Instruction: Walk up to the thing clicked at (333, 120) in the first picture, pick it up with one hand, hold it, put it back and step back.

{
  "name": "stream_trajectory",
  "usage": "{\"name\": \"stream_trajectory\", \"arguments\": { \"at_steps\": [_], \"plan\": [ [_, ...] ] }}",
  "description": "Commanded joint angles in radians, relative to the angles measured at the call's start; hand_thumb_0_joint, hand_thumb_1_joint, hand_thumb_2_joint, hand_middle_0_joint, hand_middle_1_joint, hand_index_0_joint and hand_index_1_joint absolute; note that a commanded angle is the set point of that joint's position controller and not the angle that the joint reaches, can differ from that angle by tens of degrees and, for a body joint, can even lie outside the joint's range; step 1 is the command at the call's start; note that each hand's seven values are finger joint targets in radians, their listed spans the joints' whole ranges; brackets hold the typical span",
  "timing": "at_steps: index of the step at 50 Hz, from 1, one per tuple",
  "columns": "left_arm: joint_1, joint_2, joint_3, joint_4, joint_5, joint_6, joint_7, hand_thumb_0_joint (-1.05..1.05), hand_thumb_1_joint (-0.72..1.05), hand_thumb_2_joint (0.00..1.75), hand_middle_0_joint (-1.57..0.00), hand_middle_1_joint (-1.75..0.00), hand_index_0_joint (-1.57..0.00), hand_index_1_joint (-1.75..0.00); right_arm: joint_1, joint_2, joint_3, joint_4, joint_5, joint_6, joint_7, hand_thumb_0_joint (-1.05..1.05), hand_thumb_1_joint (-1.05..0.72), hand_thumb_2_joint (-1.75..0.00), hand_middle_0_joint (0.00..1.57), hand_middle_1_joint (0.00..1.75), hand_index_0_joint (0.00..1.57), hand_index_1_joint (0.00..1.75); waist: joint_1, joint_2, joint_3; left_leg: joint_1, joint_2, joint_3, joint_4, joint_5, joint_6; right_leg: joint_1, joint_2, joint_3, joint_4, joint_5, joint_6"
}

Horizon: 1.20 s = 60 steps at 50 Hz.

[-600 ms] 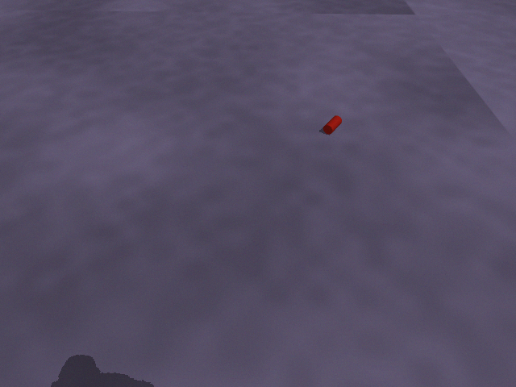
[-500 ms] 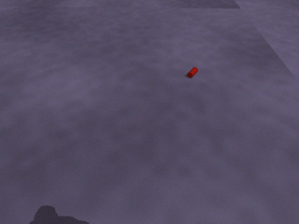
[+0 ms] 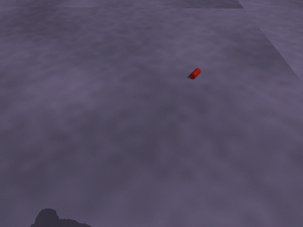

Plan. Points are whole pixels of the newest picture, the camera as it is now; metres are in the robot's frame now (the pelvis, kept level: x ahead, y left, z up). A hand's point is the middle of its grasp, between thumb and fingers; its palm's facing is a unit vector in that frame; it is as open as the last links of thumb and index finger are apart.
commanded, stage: stand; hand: left
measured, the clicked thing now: (195, 73) +1.79 -0.47 -0.75
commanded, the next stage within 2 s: walk up in 0.52 s
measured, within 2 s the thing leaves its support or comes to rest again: neither
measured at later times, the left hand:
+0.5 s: hand out of the picture +0.08 +0.25 -0.16, palm faces -0.03 -0.94 -0.34, open 7.4 cm
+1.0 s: hand out of the picture +0.16 +0.18 -0.12, palm faces +0.25 -0.90 -0.36, open 7.4 cm
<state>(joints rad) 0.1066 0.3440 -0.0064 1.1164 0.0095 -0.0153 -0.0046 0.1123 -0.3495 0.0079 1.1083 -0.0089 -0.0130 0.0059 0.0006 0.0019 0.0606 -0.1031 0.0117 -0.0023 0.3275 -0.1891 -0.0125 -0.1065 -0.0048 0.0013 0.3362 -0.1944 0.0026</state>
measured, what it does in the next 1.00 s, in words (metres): steps to the right, turning left: right foot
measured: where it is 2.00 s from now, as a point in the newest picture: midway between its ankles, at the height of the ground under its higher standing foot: (195, 172)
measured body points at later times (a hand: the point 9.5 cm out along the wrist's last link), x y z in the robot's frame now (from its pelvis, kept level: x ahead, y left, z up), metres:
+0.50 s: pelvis +0.00 +0.00 +0.00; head +0.01 +0.00 +0.45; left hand +0.08 +0.30 -0.13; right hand +0.08 -0.30 -0.13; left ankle -0.01 +0.13 -0.75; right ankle -0.01 -0.12 -0.75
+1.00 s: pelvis +0.13 -0.13 -0.01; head +0.13 -0.13 +0.44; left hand +0.15 +0.22 -0.10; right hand +0.27 -0.47 -0.11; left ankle +0.08 +0.01 -0.68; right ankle +0.13 -0.24 -0.75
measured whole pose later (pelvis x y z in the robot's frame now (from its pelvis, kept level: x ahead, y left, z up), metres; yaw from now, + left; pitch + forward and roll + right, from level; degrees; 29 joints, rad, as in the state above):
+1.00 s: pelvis +0.13 -0.13 -0.01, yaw +16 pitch -1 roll +0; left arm 0.16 0.44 0.10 0.85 0.06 -0.01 -0.13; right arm 0.29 -0.50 -0.07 1.03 -0.02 -0.05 -0.01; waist 0.03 -0.01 0.00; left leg -0.48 0.05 0.01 1.06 -0.39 0.04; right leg -0.17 -0.05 -0.11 0.50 -0.32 -0.01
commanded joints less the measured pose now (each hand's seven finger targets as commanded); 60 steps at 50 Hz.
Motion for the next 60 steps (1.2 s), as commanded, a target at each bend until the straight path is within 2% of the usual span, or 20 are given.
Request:
{"name": "stream_trajectory", "arguments": {
  "at_steps": [1, 25, 26, 27, 31, 34, 37, 41, 42, 43, 44, 45, 46, 48, 50, 52, 54, 57, 59, 60],
  "plan": [
    [-0.036, 0.213, 0.042, -0.057, -0.003, -0.018, 0.013, 0.00, 0.90, 0.90, -0.20, -0.30, -0.20, -0.30, -0.038, -0.207, -0.044, -0.056, 0.001, -0.021, -0.017, 0.00, -0.90, -0.90, 0.20, 0.30, 0.20, 0.30, 0.002, -0.005, -0.089, 0.029, 0.118, -0.086, -0.039, 0.175, 0.036, 0.011, -0.124, 0.091, -0.043, 0.189, -0.029],
    [-0.030, 0.214, 0.040, -0.061, -0.001, -0.020, 0.015, 0.00, 0.90, 0.90, -0.20, -0.30, -0.20, -0.30, -0.029, -0.211, -0.046, -0.049, 0.002, -0.018, -0.016, 0.00, -0.90, -0.90, 0.20, 0.30, 0.20, 0.30, 0.000, -0.004, -0.089, 0.028, 0.120, -0.085, -0.043, 0.164, 0.035, 0.019, -0.125, 0.094, -0.056, 0.189, -0.030],
    [-0.081, 0.380, 0.171, -0.207, 0.056, -0.016, -0.035, 0.00, 0.90, 0.90, -0.20, -0.30, -0.20, -0.30, 0.125, -0.394, -0.135, -0.097, 0.017, -0.046, -0.013, 0.00, -0.90, -0.90, 0.20, 0.30, 0.20, 0.30, -0.006, -0.153, -0.174, -0.114, 0.157, -0.245, 0.027, -0.282, 0.112, 0.064, -0.117, 0.034, 0.102, -0.387, -0.062],
    [-0.113, 0.387, 0.175, -0.225, 0.073, -0.009, -0.053, 0.00, 0.90, 0.90, -0.20, -0.30, -0.20, -0.30, 0.124, -0.428, -0.151, -0.090, 0.008, -0.055, -0.011, 0.00, -0.90, -0.90, 0.20, 0.30, 0.20, 0.30, -0.012, -0.094, -0.091, -0.190, 0.174, -0.305, 0.012, -0.454, 0.122, -0.047, -0.137, 0.074, 0.172, -0.533, -0.083],
    [-0.150, 0.275, 0.182, -0.344, 0.059, 0.004, -0.111, 0.00, 0.90, 0.90, -0.20, -0.30, -0.20, -0.30, 0.104, -0.442, -0.187, -0.166, -0.012, -0.088, -0.021, 0.00, -0.90, -0.90, 0.20, 0.30, 0.20, 0.30, 0.013, 0.120, -0.002, -0.122, 0.327, -0.659, -0.102, -0.536, 0.240, -0.387, -0.107, 0.191, 0.507, -0.306, -0.060],
    [-0.137, 0.274, 0.170, -0.378, 0.058, 0.002, -0.130, 0.00, 0.90, 0.90, -0.20, -0.30, -0.20, -0.30, 0.105, -0.436, -0.183, -0.186, -0.012, -0.097, -0.027, 0.00, -0.90, -0.90, 0.20, 0.30, 0.20, 0.30, 0.020, 0.129, -0.050, 0.057, 0.308, -0.614, -0.139, -0.528, 0.262, -0.530, -0.086, 0.162, 0.548, -0.362, -0.022],
    [-0.213, 0.283, 0.167, -0.398, 0.057, -0.004, -0.137, 0.00, 0.90, 0.90, -0.20, -0.30, -0.20, -0.30, 0.161, -0.431, -0.177, -0.178, -0.021, -0.097, -0.029, 0.00, -0.90, -0.90, 0.20, 0.30, 0.20, 0.30, -0.025, 0.134, -0.007, 0.005, 0.252, -0.504, -0.131, -0.387, 0.253, -0.476, -0.068, 0.114, 0.446, -0.371, 0.002],
    [-0.045, 0.311, 0.185, -0.373, 0.043, 0.001, -0.140, 0.00, 0.90, 0.90, -0.20, -0.30, -0.20, -0.30, 0.056, -0.459, -0.178, -0.212, -0.017, -0.091, -0.030, 0.00, -0.90, -0.90, 0.20, 0.30, 0.20, 0.30, 0.074, 0.204, -0.079, -0.186, 0.191, -0.341, -0.014, -0.173, 0.192, -0.120, -0.057, 0.048, 0.297, -0.289, -0.003],
    [0.098, 0.308, 0.201, -0.291, 0.045, 0.008, -0.137, 0.00, 0.90, 0.90, -0.20, -0.30, -0.20, -0.30, -0.010, -0.407, -0.164, -0.241, -0.039, -0.089, -0.032, 0.00, -0.90, -0.90, 0.20, 0.30, 0.20, 0.30, 0.176, 0.090, -0.138, -0.355, 0.105, -0.229, 0.185, -0.191, 0.168, 0.106, -0.049, 0.011, 0.127, -0.171, -0.007],
    [0.311, 0.392, 0.230, -0.231, 0.059, 0.000, -0.119, 0.00, 0.90, 0.90, -0.20, -0.30, -0.20, -0.30, -0.057, -0.315, -0.130, -0.280, -0.034, -0.088, -0.033, 0.00, -0.90, -0.90, 0.20, 0.30, 0.20, 0.30, 0.302, -0.154, -0.203, -0.650, -0.049, -0.052, 0.490, -0.269, 0.081, 0.450, -0.057, 0.019, 0.000, -0.202, -0.012],
    [0.307, 0.500, 0.239, -0.243, 0.067, -0.002, -0.105, 0.00, 0.90, 0.90, -0.20, -0.30, -0.20, -0.30, -0.044, -0.220, -0.099, -0.306, -0.020, -0.093, -0.044, 0.00, -0.90, -0.90, 0.20, 0.30, 0.20, 0.30, 0.277, -0.455, -0.129, -0.913, -0.135, 0.065, 0.762, -0.459, 0.063, 0.433, -0.375, 0.447, -0.168, -0.434, -0.070],
    [0.160, 0.500, 0.226, -0.301, 0.058, 0.002, -0.104, 0.00, 0.90, 0.90, -0.20, -0.30, -0.20, -0.30, -0.025, -0.320, -0.120, -0.292, -0.028, -0.093, -0.057, 0.00, -0.90, -0.90, 0.20, 0.30, 0.20, 0.30, 0.194, -0.278, -0.078, -0.846, 0.010, -0.009, 0.841, -0.361, 0.064, 0.238, -0.472, 0.552, -0.241, -0.598, -0.142],
    [0.077, 0.458, 0.208, -0.329, 0.047, -0.002, -0.105, 0.00, 0.90, 0.90, -0.20, -0.30, -0.20, -0.30, 0.013, -0.353, -0.117, -0.240, -0.012, -0.097, -0.044, 0.00, -0.90, -0.90, 0.20, 0.30, 0.20, 0.30, 0.135, -0.152, -0.021, -0.762, 0.056, -0.024, 0.848, -0.249, 0.071, 0.116, -0.406, 0.449, -0.211, -0.486, -0.137],
    [-0.002, 0.392, 0.189, -0.334, 0.044, -0.010, -0.099, 0.00, 0.90, 0.90, -0.20, -0.30, -0.20, -0.30, 0.089, -0.364, -0.124, -0.192, 0.002, -0.089, -0.018, 0.00, -0.90, -0.90, 0.20, 0.30, 0.20, 0.30, 0.069, -0.154, 0.035, -0.630, 0.095, -0.035, 0.772, -0.159, 0.058, 0.021, -0.298, 0.265, -0.191, -0.438, -0.131],
    [-0.020, 0.348, 0.178, -0.333, 0.031, -0.013, -0.098, 0.00, 0.90, 0.90, -0.20, -0.30, -0.20, -0.30, 0.175, -0.362, -0.119, -0.167, 0.002, -0.085, 0.003, 0.00, -0.90, -0.90, 0.20, 0.30, 0.20, 0.30, 0.044, -0.161, 0.032, -0.579, 0.088, 0.014, 0.681, -0.132, 0.059, 0.038, -0.233, 0.077, -0.132, -0.245, -0.133],
    [0.024, 0.332, 0.169, -0.338, 0.034, -0.010, -0.102, 0.00, 0.90, 0.90, -0.20, -0.30, -0.20, -0.30, 0.114, -0.340, -0.113, -0.216, 0.006, -0.081, 0.011, 0.00, -0.90, -0.90, 0.20, 0.30, 0.20, 0.30, 0.070, -0.173, 0.067, -0.581, 0.072, 0.061, 0.539, -0.130, 0.050, 0.048, -0.227, 0.020, -0.140, -0.127, -0.163],
    [0.049, 0.335, 0.166, -0.347, 0.036, -0.004, -0.106, 0.00, 0.90, 0.90, -0.20, -0.30, -0.20, -0.30, 0.084, -0.321, -0.107, -0.254, 0.013, -0.078, 0.010, 0.00, -0.90, -0.90, 0.20, 0.30, 0.20, 0.30, 0.078, -0.169, 0.081, -0.484, 0.047, 0.111, 0.422, -0.082, 0.047, 0.005, -0.206, -0.029, -0.134, 0.011, -0.133],
    [0.032, 0.327, 0.157, -0.383, 0.035, 0.002, -0.099, 0.00, 0.90, 0.90, -0.20, -0.30, -0.20, -0.30, 0.281, -0.297, -0.121, -0.230, 0.022, -0.076, -0.017, 0.00, -0.90, -0.90, 0.20, 0.30, 0.20, 0.30, -0.011, -0.130, -0.040, -0.084, -0.037, 0.169, 0.331, 0.035, 0.081, -0.124, -0.202, -0.099, 0.080, 0.343, -0.119],
    [0.082, 0.294, 0.137, -0.406, 0.030, 0.003, -0.092, 0.00, 0.90, 0.90, -0.20, -0.30, -0.20, -0.30, 0.467, -0.365, -0.159, -0.208, 0.008, -0.070, -0.049, 0.00, -0.90, -0.90, 0.20, 0.30, 0.20, 0.30, -0.094, -0.022, -0.135, 0.247, -0.001, 0.076, 0.276, -0.004, 0.148, -0.308, -0.136, -0.160, 0.433, 0.449, -0.067],
    [0.118, 0.258, 0.131, -0.420, 0.036, 0.003, -0.086, 0.00, 0.90, 0.90, -0.20, -0.30, -0.20, -0.30, 0.536, -0.420, -0.181, -0.213, -0.007, -0.071, -0.066, 0.00, -0.90, -0.90, 0.20, 0.30, 0.20, 0.30, -0.126, 0.131, -0.174, 0.416, 0.168, -0.231, 0.187, -0.188, 0.221, -0.534, -0.052, -0.133, 0.721, 0.045, -0.031]
  ]
}}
